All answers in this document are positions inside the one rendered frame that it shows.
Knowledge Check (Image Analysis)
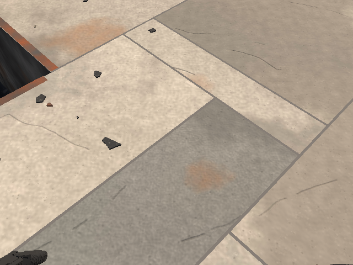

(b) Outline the robot left hand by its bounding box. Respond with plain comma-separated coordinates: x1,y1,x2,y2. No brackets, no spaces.
0,250,47,265

